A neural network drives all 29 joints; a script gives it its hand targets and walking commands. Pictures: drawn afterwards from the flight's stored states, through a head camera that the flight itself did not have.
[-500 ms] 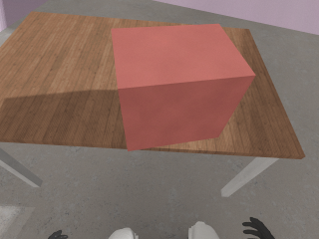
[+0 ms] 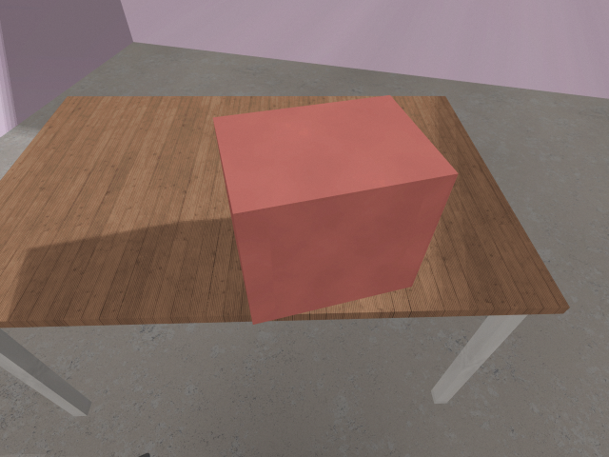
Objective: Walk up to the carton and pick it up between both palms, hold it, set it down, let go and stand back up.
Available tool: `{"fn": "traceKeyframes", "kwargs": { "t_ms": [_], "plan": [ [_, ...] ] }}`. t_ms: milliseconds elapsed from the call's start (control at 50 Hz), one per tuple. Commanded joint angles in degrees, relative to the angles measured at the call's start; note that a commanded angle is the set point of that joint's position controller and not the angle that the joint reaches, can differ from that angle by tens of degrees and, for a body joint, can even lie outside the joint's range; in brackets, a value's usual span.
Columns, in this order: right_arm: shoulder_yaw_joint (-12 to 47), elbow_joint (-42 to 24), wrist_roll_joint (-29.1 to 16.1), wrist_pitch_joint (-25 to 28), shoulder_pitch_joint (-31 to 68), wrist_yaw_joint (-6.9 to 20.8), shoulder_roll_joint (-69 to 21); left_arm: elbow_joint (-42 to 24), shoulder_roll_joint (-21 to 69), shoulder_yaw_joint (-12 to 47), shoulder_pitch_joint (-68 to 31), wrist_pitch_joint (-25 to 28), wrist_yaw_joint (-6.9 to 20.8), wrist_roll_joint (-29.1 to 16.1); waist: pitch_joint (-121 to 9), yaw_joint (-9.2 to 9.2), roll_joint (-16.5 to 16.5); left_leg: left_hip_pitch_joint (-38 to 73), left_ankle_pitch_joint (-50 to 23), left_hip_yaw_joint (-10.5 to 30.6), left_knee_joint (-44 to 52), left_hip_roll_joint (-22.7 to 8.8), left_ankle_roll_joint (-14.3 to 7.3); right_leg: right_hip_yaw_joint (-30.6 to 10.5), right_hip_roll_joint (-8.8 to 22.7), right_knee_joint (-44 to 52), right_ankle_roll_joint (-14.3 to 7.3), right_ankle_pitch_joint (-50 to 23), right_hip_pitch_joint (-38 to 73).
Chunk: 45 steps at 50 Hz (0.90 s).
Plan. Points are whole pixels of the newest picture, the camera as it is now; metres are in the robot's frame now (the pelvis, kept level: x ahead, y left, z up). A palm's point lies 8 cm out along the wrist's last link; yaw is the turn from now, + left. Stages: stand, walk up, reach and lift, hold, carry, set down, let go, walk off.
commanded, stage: walk up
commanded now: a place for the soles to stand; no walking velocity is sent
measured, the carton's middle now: (321, 209) +0.52 -0.03 +0.02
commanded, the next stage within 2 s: none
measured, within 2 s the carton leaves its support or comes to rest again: neither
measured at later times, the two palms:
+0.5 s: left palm out of the picture +0.08 +0.22 -0.11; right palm out of the picture +0.07 -0.28 -0.11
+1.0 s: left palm out of the picture +0.11 +0.21 -0.10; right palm out of the picture +0.07 -0.29 -0.11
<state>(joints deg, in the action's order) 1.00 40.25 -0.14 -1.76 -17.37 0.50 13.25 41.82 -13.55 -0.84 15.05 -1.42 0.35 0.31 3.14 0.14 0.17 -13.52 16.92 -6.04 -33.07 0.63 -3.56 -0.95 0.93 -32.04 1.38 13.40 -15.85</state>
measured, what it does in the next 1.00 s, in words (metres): stands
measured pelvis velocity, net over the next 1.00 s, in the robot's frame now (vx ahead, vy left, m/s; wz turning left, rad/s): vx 0.02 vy -0.03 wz -0.03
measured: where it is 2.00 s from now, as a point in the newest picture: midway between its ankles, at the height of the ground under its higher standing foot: outside the picture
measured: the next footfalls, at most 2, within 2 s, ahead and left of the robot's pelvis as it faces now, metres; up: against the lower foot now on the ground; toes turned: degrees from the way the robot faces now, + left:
right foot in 1.26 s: +0.15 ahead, -0.18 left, +0.00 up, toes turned +2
left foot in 1.68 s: +0.28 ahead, +0.07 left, +0.00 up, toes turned +1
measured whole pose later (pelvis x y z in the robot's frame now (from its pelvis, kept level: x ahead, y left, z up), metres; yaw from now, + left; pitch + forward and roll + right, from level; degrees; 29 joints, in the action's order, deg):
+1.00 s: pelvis +0.02 -0.03 +0.00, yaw -2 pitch -1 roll +0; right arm 0.5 44.8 0.5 -0.4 -17.1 0.3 14.8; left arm 43.8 -13.4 -0.3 15.0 -0.4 0.5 0.6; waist 2.2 0.3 -0.1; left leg -12.0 16.7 -6.0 -29.9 -1.8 -0.5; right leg -1.9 -1.9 -30.5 -1.6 15.1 -15.7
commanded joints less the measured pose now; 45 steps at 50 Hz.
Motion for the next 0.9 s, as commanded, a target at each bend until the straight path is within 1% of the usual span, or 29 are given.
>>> {"fn": "traceKeyframes", "kwargs": {
  "t_ms": [0, 40, 80, 100, 120, 140, 160, 220, 240, 260, 300, 320, 380, 420, 440, 500, 520, 560, 600, 620, 660, 720, 740, 760, 780, 800, 820, 860, 880],
  "plan": [
    [-3.49, -4.82, 0.06, 2.54, 0.95, -0.7, 10.22, -4.47, -8.0, -2.53, 1.85, 1.77, -0.4, 0.18, 0.16, -1.18, 0.4, -7.86, 9.11, 14.82, 17.0, -11.4, 0.69, -4.96, 3.09, 4.44, -3.52, 0.39, 4.75],
    [-3.2, -5.09, -0.12, 2.84, 1.03, -0.47, 10.07, -4.75, -8.47, -2.46, 1.58, 2.34, -0.39, 0.12, -0.2, -0.95, -0.58, -5.36, 5.13, 12.63, 15.01, -8.95, 0.49, -4.95, 3.56, 5.39, -3.67, -1.59, 3.71],
    [-3.41, -4.62, 0.07, 2.8, 0.94, -0.2, 9.77, -3.96, -8.05, -2.18, 1.67, 2.66, -0.42, 0.21, -0.42, -0.48, -1.23, -4.4, 4.99, 11.18, 14.7, -8.43, 0.88, -5.74, 3.55, 5.8, -3.86, -0.47, 2.52],
    [-3.3, -4.92, -0.04, 2.84, 1.1, -0.24, 9.83, -4.33, -7.98, -2.38, 2.42, 2.74, -0.51, 0.28, -2.46, -0.81, -1.46, -3.09, 4.66, 11.87, 14.48, -8.6, 0.27, -5.74, 3.62, 5.79, -3.98, 0.06, 2.77],
    [-3.77, -4.47, 0.15, 2.71, 1.29, -0.21, 10.69, -4.3, -8.4, -2.21, 1.09, 2.8, -0.53, 0.33, -1.37, -0.41, 0.59, -3.33, 5.09, 11.19, 13.31, -8.7, 0.39, -5.7, 3.57, 6.44, -3.99, -0.11, 1.8],
    [-3.34, -4.22, 0.12, 2.61, 0.02, -0.04, 10.07, -4.86, -9.2, -2.5, 1.31, 2.8, -0.53, 0.41, -1.04, -0.84, 0.84, -3.3, 4.38, 10.83, 11.69, -7.68, 0.32, -6.07, 3.94, 6.81, -4.61, 0.26, 1.28],
    [-3.47, -4.43, 0.11, 2.57, 0.46, -0.09, 9.33, -4.31, -8.78, -2.35, 1.06, 2.65, -0.7, 0.53, -2.33, 0.04, 1.98, -1.08, 2.51, 9.61, 11.41, -7.45, 0.36, -6.09, 4.15, 6.47, -4.32, -0.82, 0.67],
    [-3.47, -4.56, 0.35, 2.44, 0.42, -0.06, 10.13, -4.67, -8.74, -2.12, 1.88, 2.82, -0.55, 0.53, -2.02, -0.13, -1.6, 0.02, 1.91, 10.38, 10.96, -7.53, -0.01, -7.18, 4.49, 6.63, -4.86, -0.23, -1.34],
    [-3.47, -3.94, 0.08, 2.47, -0.61, 0.02, 9.85, -4.47, -9.33, -2.15, 2.02, 2.75, -0.4, 0.24, -1.46, 0.1, -1.12, -0.53, 2.29, 9.88, 9.9, -7.39, 0.07, -7.79, 4.61, 7.77, -4.58, 1.44, -2.39],
    [-3.23, -4.09, 0.55, 2.44, -0.38, -0.05, 9.24, -5.14, -8.69, -2.24, 0.73, 2.86, -0.49, -0.01, -2.11, 0.9, 1.17, 0.62, 1.69, 9.13, 9.6, -7.15, 0.06, -7.76, 4.56, 8.06, -4.48, 1.03, -2.1],
    [-3.46, -3.8, 0.43, 2.35, -1.26, -0.14, 10.21, -4.51, -9.15, -2.25, 1.18, 2.8, -0.32, 0.08, -1.19, 0.71, -0.09, 0.96, 2.16, 9.42, 9.28, -6.96, 0.41, -8.97, 4.76, 8.27, -4.87, 2.07, -3.55],
    [-3.49, -3.52, 0.14, 2.21, -1.92, -0.13, 9.94, -4.23, -9.68, -2.21, 1.55, 2.75, -0.46, 0.02, -1.69, 1.15, 0.88, 0.86, 1.84, 9.13, 8.97, -6.92, 0.37, -9.06, 4.86, 8.71, -4.56, 3.44, -3.27],
    [-3.51, -3.89, 0.3, 2.35, -1.05, -0.1, 9.38, -4.49, -10.62, -2.55, 2.05, 2.81, -0.45, -0.01, -3.47, 0.23, 0.41, 2.54, 0.92, 9.07, 8.03, -6.18, 0.51, -9.82, 5.39, 9.98, -4.48, 3.76, -3.23],
    [-3.11, -3.3, 0.45, 2.38, -0.5, -0.24, 8.31, -4.44, -9.61, -2.36, 1.59, 2.84, -0.59, 0.35, -1.3, -0.07, 2.22, 2.79, -1.0, 8.87, 8.11, -6.42, 0.56, -10.84, 6.08, 10.71, -4.68, 1.96, -4.26],
    [-3.04, -3.51, 0.21, 2.67, -1.38, -0.38, 8.32, -4.93, -10.52, -2.31, 0.57, 2.82, -0.55, 0.35, -1.87, 0.42, 2.92, 3.42, -1.85, 9.2, 8.38, -6.76, 0.72, -9.35, 5.97, 9.92, -4.69, 0.25, -4.25],
    [-3.24, -2.8, 0.68, 2.7, -1.44, -0.61, 9.0, -4.0, -9.65, -2.32, 0.96, 2.45, -0.44, -0.08, -1.68, 0.62, 0.51, 2.61, -0.86, 8.98, 8.6, -6.82, 0.66, -10.01, 5.62, 10.39, -4.59, 2.25, -4.43],
    [-3.52, -2.7, 0.82, 2.87, -1.74, -0.53, 9.53, -4.33, -9.02, -2.12, 1.31, 2.64, -0.38, -0.17, -3.52, 0.26, 1.44, 3.6, -2.14, 8.97, 8.83, -6.98, 0.56, -10.13, 5.33, 10.0, -4.54, 0.83, -3.12],
    [-3.21, -1.67, 0.32, 3.1, -2.57, -0.42, 9.75, -4.34, -8.96, -1.93, 0.89, 2.81, -0.29, -0.11, -2.62, 0.32, 0.05, 3.28, -4.14, 8.34, 8.1, -7.32, 1.17, -9.1, 5.12, 9.12, -4.07, -3.09, -2.46],
    [-2.94, -2.12, 0.35, 3.17, -1.9, -0.61, 8.87, -4.15, -9.38, -2.04, 0.62, 2.81, -0.32, -0.21, -4.19, 0.57, 1.65, 3.44, -4.67, 8.58, 8.92, -7.92, 0.82, -7.93, 4.27, 8.21, -4.03, -4.29, -1.01],
    [-2.94, -1.7, 0.38, 3.15, -1.81, -0.51, 8.85, -3.92, -9.1, -2.12, 0.25, 2.81, -0.33, 0.09, -3.73, 0.19, 0.48, 2.18, -6.26, 9.39, 9.31, -7.86, 0.76, -6.6, 3.92, 7.24, -4.33, -5.65, -0.38],
    [-3.04, -1.64, -0.09, 3.24, -1.28, -0.78, 9.44, -4.07, -9.05, -2.04, 1.14, 3.0, -0.32, -0.03, -4.52, -0.3, 0.93, 2.57, -9.28, 8.72, 8.3, -8.23, 0.85, -7.47, 4.37, 7.0, -4.28, -10.31, 1.11],
    [-2.63, -1.37, 0.17, 3.06, -1.77, -0.78, 9.34, -3.83, -8.44, -1.88, 1.41, 2.75, -0.49, 0.29, -4.67, -0.39, -1.08, 1.41, -7.49, 8.13, 8.73, -8.16, 0.78, -7.97, 5.11, 6.49, -4.58, -11.99, 2.67],
    [-2.7, -1.72, -0.01, 2.89, -0.86, -0.83, 9.28, -3.6, -8.44, -2.01, 1.28, 2.66, -0.59, -0.04, -5.0, -0.36, 0.33, 2.22, -7.55, 8.05, 8.23, -8.34, 0.9, -7.21, 4.43, 6.85, -4.42, -12.51, 2.11],
    [-2.63, -0.77, -0.05, 2.93, -1.37, -0.88, 9.57, -3.54, -8.85, -1.91, 0.16, 2.71, -0.52, 0.22, -4.35, 0.58, 2.11, 2.44, -8.48, 7.99, 8.46, -8.23, 0.97, -7.29, 4.31, 6.45, -4.06, -11.88, 1.71],
    [-2.86, -1.26, 0.2, 2.95, -0.86, -0.85, 10.04, -3.87, -8.06, -1.87, 0.82, 2.55, -0.52, -0.05, -5.18, -0.18, 0.8, 3.61, -7.39, 7.8, 8.03, -8.32, 1.15, -8.11, 4.14, 7.43, -3.9, -9.95, 1.02],
    [-3.06, -1.12, 0.19, 2.94, -0.66, -0.93, 10.04, -3.87, -7.91, -1.97, -0.34, 2.46, -0.43, -0.03, -2.83, -0.04, 1.42, 2.71, -6.65, 8.1, 8.06, -8.06, 1.03, -8.24, 4.38, 7.41, -4.14, -9.1, -0.61],
    [-2.74, -0.62, 0.13, 2.78, -0.97, -0.81, 9.63, -4.02, -8.61, -1.96, -0.35, 2.55, -0.54, 0.25, -3.76, -0.02, 0.43, 2.03, -5.99, 8.19, 8.99, -8.12, 1.04, -7.63, 4.29, 7.58, -4.06, -6.79, 0.53],
    [-2.84, -0.66, 0.15, 2.49, -1.46, -0.92, 9.81, -3.7, -9.11, -2.06, -0.07, 2.29, -0.68, -0.13, -1.82, 0.63, 1.72, 1.3, -2.67, 7.96, 9.99, -8.36, 1.09, -8.34, 4.38, 8.47, -4.06, -4.68, -0.81],
    [-2.63, -0.22, 0.28, 2.49, -0.05, -0.83, 9.52, -2.98, -8.98, -2.09, 0.73, 2.24, -0.79, -0.04, -0.27, -0.17, -1.1, 0.92, -3.27, 8.62, 10.15, -8.51, 0.94, -8.34, 4.08, 8.17, -4.21, -4.5, -1.46]
  ]
}}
